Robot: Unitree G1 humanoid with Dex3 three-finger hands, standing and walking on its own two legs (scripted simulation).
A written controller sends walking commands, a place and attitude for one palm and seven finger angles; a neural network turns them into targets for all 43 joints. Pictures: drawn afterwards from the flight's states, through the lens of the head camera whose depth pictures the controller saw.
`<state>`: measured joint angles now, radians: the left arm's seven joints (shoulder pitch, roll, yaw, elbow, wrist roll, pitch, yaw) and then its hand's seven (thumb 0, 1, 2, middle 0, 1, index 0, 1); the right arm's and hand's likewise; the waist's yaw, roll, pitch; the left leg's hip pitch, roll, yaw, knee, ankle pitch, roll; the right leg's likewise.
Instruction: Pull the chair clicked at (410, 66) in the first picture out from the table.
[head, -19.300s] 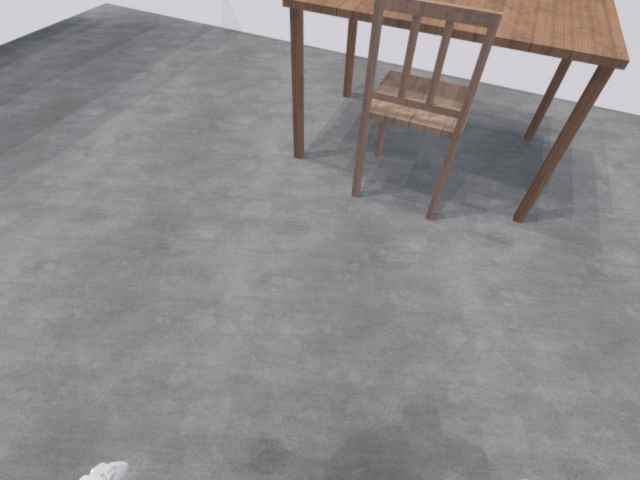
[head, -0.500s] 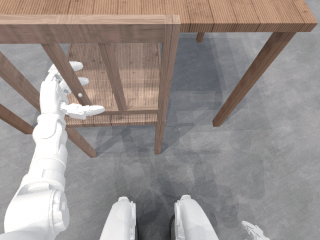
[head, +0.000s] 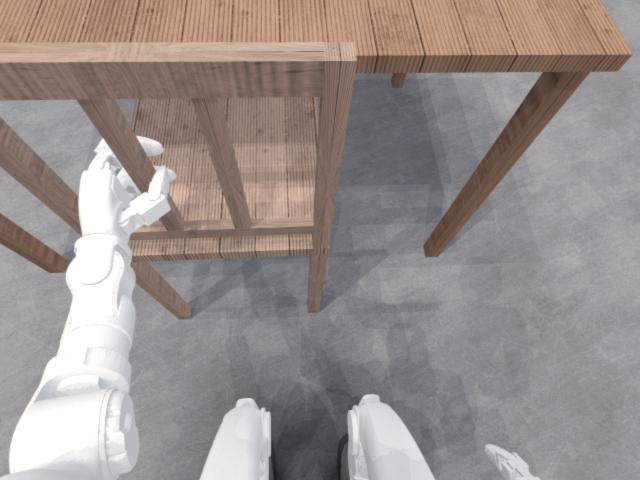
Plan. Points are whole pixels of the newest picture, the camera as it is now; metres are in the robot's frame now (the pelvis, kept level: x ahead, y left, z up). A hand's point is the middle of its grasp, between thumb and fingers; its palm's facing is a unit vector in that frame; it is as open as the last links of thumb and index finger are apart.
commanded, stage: hook a spindle and tug to test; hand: left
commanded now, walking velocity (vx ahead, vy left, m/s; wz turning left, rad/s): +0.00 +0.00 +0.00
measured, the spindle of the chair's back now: (144, 175) +0.48 +0.21 +0.02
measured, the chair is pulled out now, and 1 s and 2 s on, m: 0.00 0.04 0.12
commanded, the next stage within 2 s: step backward, pulling the chair out in 0.46 s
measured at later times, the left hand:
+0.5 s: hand (161, 216) +0.42 +0.18 +0.03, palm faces +0.07 -1.00 -0.04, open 5.8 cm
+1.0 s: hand (171, 221) +0.41 +0.17 +0.04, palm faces +0.06 -0.98 -0.17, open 5.5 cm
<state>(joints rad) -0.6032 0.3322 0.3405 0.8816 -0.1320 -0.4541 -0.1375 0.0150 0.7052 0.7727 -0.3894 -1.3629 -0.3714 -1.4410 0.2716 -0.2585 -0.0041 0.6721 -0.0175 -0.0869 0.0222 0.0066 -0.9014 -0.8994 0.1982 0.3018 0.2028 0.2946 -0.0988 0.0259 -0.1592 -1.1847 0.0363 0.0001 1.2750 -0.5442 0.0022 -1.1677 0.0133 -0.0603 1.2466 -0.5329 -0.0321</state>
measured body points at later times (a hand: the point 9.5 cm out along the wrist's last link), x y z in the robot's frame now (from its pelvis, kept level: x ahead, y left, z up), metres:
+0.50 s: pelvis +0.02 +0.00 +0.01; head +0.15 +0.01 +0.44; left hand +0.41 +0.24 +0.03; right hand +0.13 -0.25 -0.11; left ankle +0.02 +0.12 -0.62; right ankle +0.02 -0.10 -0.62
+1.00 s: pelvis +0.01 +0.02 +0.10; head +0.12 +0.03 +0.54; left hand +0.40 +0.22 +0.06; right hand +0.08 -0.26 -0.02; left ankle +0.02 +0.12 -0.62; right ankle +0.02 -0.10 -0.62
